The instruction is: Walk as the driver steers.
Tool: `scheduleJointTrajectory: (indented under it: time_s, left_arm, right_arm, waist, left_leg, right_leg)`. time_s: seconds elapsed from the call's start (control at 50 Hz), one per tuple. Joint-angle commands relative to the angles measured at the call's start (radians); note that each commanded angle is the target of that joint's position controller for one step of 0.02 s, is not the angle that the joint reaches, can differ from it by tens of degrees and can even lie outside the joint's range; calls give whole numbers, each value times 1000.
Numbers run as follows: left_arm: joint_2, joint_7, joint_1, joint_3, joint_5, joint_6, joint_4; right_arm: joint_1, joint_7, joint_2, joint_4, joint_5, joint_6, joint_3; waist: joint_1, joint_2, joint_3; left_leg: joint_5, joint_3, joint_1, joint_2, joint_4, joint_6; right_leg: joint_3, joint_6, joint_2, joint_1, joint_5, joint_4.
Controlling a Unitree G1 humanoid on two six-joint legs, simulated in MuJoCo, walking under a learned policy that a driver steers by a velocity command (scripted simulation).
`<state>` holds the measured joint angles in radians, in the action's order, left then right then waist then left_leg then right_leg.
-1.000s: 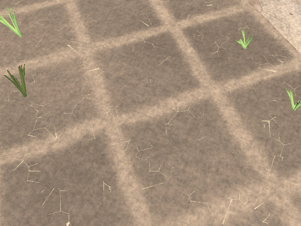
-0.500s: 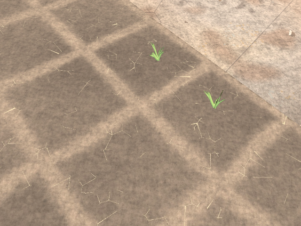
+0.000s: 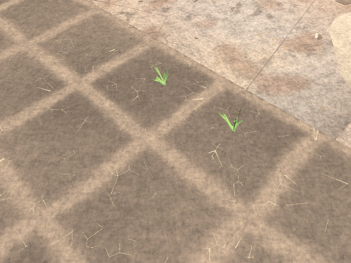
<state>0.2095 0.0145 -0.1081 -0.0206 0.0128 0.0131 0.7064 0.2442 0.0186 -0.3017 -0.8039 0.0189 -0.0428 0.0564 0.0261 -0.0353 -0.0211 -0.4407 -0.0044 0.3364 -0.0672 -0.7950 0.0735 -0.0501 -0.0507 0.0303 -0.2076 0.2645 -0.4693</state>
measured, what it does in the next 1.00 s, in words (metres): walks ahead, turning left: left foot, then right foot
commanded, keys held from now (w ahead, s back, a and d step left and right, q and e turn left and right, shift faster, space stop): w+q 0.58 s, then w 0.18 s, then no key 0.24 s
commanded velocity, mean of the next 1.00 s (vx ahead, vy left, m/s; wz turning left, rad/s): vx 0.37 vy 0.00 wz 0.38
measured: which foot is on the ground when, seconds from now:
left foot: up 0.00-0.18, down 0.20-0.64, up 0.66-1.00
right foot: down 0.00-0.20, up 0.22-0.62, down 0.64-1.00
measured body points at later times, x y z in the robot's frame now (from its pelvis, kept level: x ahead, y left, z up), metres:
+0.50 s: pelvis +0.13 +0.07 +0.01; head +0.16 +0.11 +0.45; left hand +0.29 +0.37 -0.08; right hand +0.21 -0.20 -0.10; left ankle +0.00 +0.13 -0.74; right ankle +0.35 -0.04 -0.69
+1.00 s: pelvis +0.40 +0.14 +0.01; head +0.43 +0.17 +0.45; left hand +0.30 +0.41 -0.13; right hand +0.69 +0.01 -0.08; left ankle +0.47 +0.32 -0.71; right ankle +0.41 +0.01 -0.74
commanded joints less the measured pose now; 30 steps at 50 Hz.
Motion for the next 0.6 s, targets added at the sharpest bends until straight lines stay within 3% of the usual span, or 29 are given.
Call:
scheduleJointTrajectory:
  time_s: [0.02, 0.06, 0.1, 0.16, 0.18, 0.2, 0.22, 0.24, 0.26, 0.28, 0.3, 0.32, 0.34, 0.4, 0.44, 0.5, 0.56, 0.6]
  left_arm:
    - [253, 14, -83, -86, -21, -12, -15]
    - [241, 12, -78, -88, -28, -29, -6]
    - [241, 3, -34, -92, -32, -40, -11]
    - [236, -14, 40, -95, -47, -40, -19]
    - [204, -16, 42, -88, -43, -42, -17]
    - [139, -22, 63, -68, -26, -49, -30]
    - [99, -24, 144, -54, -12, -69, -115]
    - [158, -32, 145, -65, -35, -96, -111]
    - [194, -45, 109, -73, -55, -114, -98]
    - [210, -48, 79, -77, -43, -123, -72]
    - [220, -45, 83, -81, -19, -129, -63]
    - [218, -46, 87, -83, -6, -131, -58]
    - [203, -48, 92, -79, -5, -130, -57]
    - [155, -49, 147, -63, -12, -125, -73]
    - [132, -54, 208, -53, -18, -126, -92]
    - [132, -64, 277, -48, -26, -131, -122]
    - [169, -66, 256, -59, -30, -140, -125]
    - [204, -60, 172, -74, -29, -145, -104]
  right_arm:
    - [-123, 0, -111, 118, 9, 25, 21]
    - [-116, -8, -94, 119, 9, 39, 18]
    - [-73, -22, -81, 102, 12, 50, 17]
    - [72, -39, -65, 32, 13, 56, 22]
    - [157, -37, -80, -7, 11, 56, 32]
    - [263, -29, -137, -29, 16, 59, 54]
    - [303, -31, -289, 3, 5, 79, 85]
    - [242, -37, -224, 35, -10, 102, 62]
    - [180, -35, -175, 56, -12, 117, 47]
    - [147, -33, -151, 70, -6, 124, 40]
    - [130, -30, -144, 75, 2, 121, 36]
    - [130, -23, -134, 81, -2, 118, 29]
    - [141, -16, -136, 85, -5, 116, 28]
    - [168, 5, -151, 88, -3, 108, 34]
    - [187, 13, -159, 85, -2, 102, 39]
    - [227, 16, -163, 71, 6, 97, 44]
    - [216, 23, -171, 68, 14, 90, 54]
    - [195, 23, -174, 74, 6, 82, 59]
  waist:
    - [-100, 171, -36]
    - [-87, 148, -50]
    - [-52, 136, -32]
    - [38, 105, 11]
    - [66, 67, 27]
    - [99, -78, 50]
    - [107, -303, 22]
    - [93, -164, 10]
    - [51, -130, -40]
    - [30, -72, -57]
    - [23, -39, -62]
    - [15, -42, -53]
    - [15, -49, -45]
    - [24, -44, -47]
    - [44, -66, -65]
    - [68, -79, -86]
    - [39, -95, -79]
    - [-4, -124, -30]
  left_leg:
    - [-61, 7, 208, -13, -28, -46]
    - [-67, -4, 227, -31, -2, -82]
    - [-38, 18, 131, -29, 70, -116]
    - [147, 120, -162, 42, 277, -151]
    - [143, 123, -282, 76, 309, -164]
    - [61, -70, -426, -31, 390, -219]
    - [-117, -653, -507, -278, 573, -402]
    - [-200, -741, -496, -329, 642, -452]
    - [-164, -655, -477, -298, 641, -419]
    - [-62, -550, -463, -251, 624, -379]
    - [74, -479, -449, -223, 616, -349]
    - [186, -410, -423, -187, 617, -324]
    - [286, -363, -406, -162, 621, -315]
    - [436, -255, -338, -102, 617, -288]
    - [425, -223, -263, -75, 619, -270]
    - [394, -254, -227, -91, 606, -261]
    - [452, -305, -285, -131, 558, -241]
    - [658, -304, -331, -137, 466, -222]
  right_leg:
    - [367, -202, -362, 116, 311, 285]
    - [363, -193, -379, 147, 309, 307]
    - [284, -169, -353, 114, 242, 311]
    - [109, -112, -272, -30, 202, 208]
    - [46, -79, -227, -107, 207, 93]
    - [-69, -14, -149, -256, 165, -203]
    - [-60, 61, 31, -595, 319, -528]
    - [107, 46, -20, -690, 340, -660]
    - [129, 27, -64, -719, 226, -664]
    - [117, 23, -89, -705, 133, -637]
    - [112, 30, -103, -687, 64, -574]
    - [109, 41, -107, -630, 4, -519]
    - [92, 57, -91, -594, -51, -475]
    - [67, 96, -48, -513, -195, -288]
    - [54, 107, -21, -434, -286, -163]
    - [64, 102, -8, -372, -340, -67]
    - [101, 76, -16, -325, -322, -14]
    - [79, 45, -4, -231, -241, -12]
